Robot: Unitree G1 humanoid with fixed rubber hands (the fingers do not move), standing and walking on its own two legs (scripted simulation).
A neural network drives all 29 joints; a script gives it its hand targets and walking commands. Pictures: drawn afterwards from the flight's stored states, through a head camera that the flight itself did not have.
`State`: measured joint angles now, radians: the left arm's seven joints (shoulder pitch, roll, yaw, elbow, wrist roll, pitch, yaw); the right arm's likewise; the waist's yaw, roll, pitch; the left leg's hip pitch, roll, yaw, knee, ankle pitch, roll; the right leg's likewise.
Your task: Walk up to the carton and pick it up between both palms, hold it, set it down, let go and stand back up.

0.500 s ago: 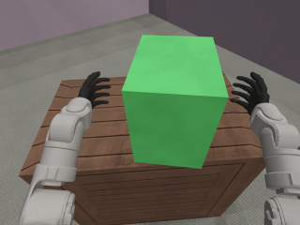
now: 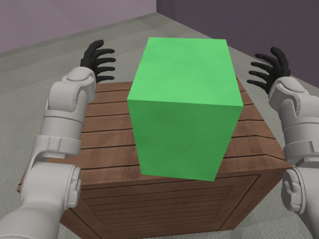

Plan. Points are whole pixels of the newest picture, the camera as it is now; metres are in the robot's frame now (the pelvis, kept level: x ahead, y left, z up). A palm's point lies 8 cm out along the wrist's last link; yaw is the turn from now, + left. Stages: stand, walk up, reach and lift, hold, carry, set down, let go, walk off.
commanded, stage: reach and lift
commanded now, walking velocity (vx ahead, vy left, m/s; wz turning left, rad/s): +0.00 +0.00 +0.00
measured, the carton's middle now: (181, 109) +0.44 -0.03 +0.09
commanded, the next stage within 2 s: none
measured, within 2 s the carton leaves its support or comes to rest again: neither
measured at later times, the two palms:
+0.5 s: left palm (89, 80) +0.43 +0.20 +0.21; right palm (271, 81) +0.41 -0.24 +0.20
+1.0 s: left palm (113, 94) +0.44 +0.15 +0.15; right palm (262, 101) +0.41 -0.24 +0.14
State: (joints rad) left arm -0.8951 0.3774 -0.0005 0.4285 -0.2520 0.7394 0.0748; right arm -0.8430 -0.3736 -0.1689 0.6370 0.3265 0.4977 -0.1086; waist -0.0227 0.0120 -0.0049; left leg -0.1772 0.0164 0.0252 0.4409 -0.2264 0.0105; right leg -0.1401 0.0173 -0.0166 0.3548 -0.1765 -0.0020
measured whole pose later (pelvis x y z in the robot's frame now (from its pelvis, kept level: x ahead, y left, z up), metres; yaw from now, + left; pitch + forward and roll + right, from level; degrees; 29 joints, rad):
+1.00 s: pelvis +0.01 +0.00 +0.00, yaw +0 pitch +2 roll -1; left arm -0.87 0.24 0.00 0.81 -0.25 0.33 0.03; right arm -0.80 -0.32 -0.12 0.90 0.31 0.16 -0.08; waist -0.03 0.01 -0.03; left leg -0.24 0.02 0.03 0.44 -0.23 0.01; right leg -0.20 0.02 -0.02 0.35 -0.18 0.00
